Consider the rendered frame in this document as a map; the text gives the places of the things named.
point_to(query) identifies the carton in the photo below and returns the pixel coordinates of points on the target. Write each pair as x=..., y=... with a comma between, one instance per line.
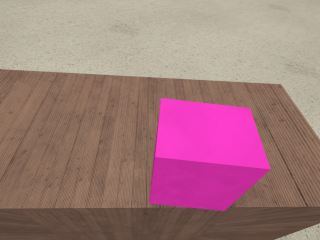
x=206, y=155

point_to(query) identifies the pedestal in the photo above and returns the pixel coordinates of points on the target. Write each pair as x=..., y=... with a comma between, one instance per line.
x=77, y=153

